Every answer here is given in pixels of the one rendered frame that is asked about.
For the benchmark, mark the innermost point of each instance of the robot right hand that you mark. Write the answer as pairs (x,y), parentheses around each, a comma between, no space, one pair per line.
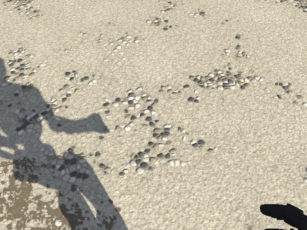
(289,213)

